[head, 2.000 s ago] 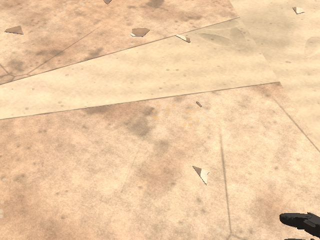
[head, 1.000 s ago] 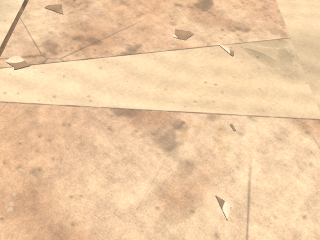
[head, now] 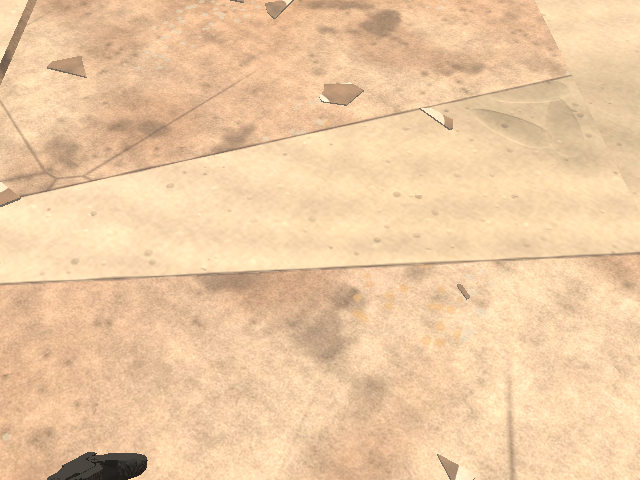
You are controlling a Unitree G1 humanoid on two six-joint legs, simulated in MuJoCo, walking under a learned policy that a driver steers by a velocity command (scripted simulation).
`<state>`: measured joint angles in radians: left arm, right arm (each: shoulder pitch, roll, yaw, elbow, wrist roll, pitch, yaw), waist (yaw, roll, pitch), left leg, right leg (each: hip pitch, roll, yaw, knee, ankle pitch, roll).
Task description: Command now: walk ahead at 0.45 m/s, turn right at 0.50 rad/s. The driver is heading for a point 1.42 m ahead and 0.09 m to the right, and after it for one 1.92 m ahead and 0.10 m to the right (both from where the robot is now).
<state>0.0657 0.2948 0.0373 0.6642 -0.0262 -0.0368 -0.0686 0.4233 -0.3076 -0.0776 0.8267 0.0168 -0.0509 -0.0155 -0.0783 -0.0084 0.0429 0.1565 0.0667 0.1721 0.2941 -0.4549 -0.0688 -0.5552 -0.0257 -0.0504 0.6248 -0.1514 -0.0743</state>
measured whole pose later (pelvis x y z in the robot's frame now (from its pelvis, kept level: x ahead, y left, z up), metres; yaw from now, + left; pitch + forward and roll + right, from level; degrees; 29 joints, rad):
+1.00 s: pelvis +0.43 -0.07 +0.02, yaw -13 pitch +1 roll +0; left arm 0.12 0.27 0.04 0.66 0.02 0.01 0.04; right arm 0.21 -0.32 -0.06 0.76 0.02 0.00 0.00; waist -0.04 0.03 0.05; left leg -0.39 -0.05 -0.05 0.84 -0.50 -0.02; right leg -0.30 -0.01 0.02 0.50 -0.22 0.00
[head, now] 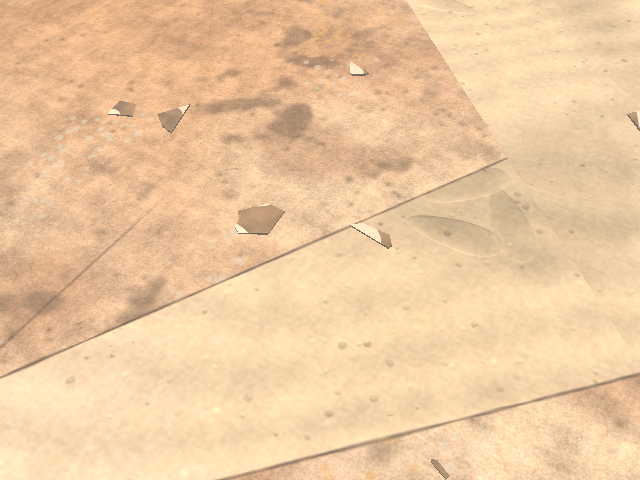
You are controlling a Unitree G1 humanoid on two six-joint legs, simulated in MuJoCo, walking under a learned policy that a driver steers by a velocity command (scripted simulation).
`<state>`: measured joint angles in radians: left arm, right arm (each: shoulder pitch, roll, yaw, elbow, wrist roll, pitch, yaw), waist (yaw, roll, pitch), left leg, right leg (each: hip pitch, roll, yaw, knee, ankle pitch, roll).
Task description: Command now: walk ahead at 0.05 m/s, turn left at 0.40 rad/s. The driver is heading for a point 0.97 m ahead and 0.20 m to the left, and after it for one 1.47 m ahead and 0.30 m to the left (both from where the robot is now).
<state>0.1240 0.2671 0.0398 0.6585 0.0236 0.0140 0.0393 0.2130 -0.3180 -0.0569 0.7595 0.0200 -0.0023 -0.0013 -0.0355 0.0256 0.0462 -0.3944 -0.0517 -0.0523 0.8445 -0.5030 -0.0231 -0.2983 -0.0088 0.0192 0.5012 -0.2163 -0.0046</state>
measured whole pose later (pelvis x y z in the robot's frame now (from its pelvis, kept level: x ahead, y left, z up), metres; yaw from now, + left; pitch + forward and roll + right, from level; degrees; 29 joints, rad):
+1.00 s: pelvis +0.03 +0.02 +0.01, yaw +28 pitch +1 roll +1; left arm 0.25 0.26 0.04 0.76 -0.01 -0.01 0.02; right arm 0.21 -0.31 -0.07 0.69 0.01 0.02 -0.01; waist 0.03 0.02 0.01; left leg -0.35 -0.01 -0.06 0.79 -0.43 -0.07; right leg -0.18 0.00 0.06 0.39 -0.22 -0.02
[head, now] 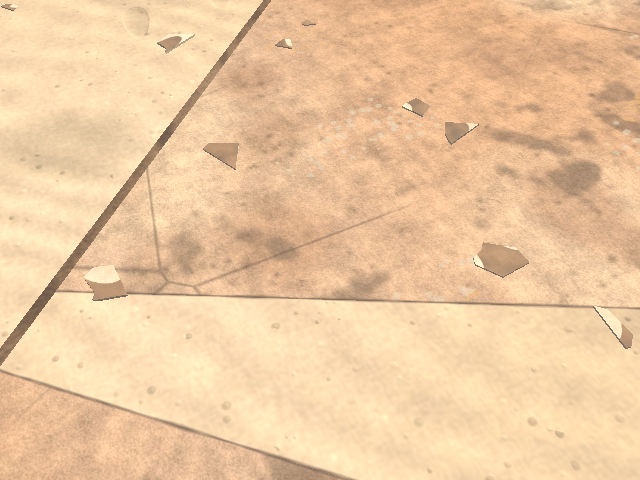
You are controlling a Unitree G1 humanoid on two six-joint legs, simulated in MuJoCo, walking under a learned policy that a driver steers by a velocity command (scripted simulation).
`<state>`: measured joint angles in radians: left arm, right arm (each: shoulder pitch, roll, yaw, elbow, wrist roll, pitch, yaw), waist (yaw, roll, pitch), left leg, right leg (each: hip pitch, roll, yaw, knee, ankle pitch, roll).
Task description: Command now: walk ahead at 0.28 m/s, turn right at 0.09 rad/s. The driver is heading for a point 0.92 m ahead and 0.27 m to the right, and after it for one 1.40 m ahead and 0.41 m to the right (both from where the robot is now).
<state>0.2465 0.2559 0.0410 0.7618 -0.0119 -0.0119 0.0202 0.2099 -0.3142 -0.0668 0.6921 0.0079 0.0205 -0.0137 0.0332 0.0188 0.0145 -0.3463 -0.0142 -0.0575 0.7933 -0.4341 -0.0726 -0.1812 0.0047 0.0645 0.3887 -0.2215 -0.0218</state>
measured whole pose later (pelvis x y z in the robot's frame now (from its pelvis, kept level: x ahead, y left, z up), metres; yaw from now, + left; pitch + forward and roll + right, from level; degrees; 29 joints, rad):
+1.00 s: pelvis +0.43 -0.13 -0.01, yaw -32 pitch +2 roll -1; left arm 0.36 0.31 0.06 0.73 -0.03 -0.04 0.01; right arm 0.05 -0.29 -0.03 0.65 0.00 -0.11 0.02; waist 0.09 0.05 0.03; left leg -0.56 0.03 -0.09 0.51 0.05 -0.05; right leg -0.07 0.12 0.19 0.41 -0.35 -0.08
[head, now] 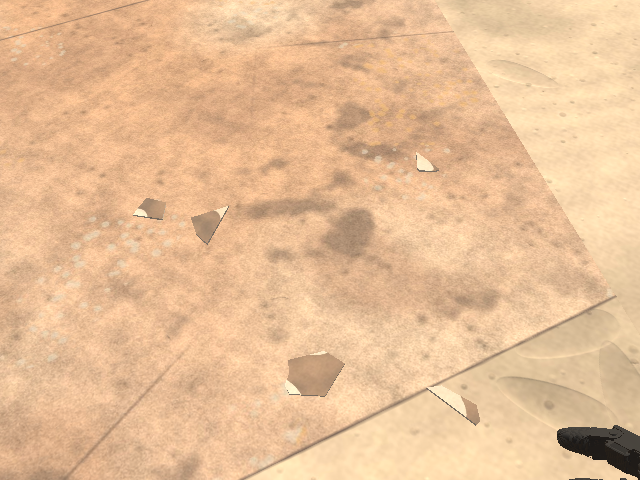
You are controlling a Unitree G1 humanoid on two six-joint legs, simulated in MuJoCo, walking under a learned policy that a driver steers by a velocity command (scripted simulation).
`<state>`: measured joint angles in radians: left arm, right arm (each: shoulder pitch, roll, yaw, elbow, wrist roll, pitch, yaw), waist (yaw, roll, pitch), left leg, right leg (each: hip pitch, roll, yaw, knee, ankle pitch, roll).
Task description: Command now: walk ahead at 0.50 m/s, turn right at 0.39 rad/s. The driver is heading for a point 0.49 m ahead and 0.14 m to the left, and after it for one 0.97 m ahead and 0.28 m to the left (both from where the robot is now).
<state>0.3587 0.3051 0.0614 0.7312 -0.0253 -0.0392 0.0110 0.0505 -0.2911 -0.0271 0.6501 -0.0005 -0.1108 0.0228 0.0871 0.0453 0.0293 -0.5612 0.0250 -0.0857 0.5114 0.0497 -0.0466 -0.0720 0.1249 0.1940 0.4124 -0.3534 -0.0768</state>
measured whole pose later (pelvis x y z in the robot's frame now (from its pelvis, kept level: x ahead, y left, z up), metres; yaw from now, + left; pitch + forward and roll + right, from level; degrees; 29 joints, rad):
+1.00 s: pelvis +0.44 +0.04 -0.01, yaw +24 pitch +2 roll -2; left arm 0.17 0.33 0.07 0.80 0.00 -0.03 0.01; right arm 0.12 -0.32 -0.07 0.55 0.00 0.02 0.02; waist 0.04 0.00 0.09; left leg -0.45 -0.01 0.01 0.58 -0.15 0.05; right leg -0.25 -0.05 -0.13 0.81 -0.50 0.03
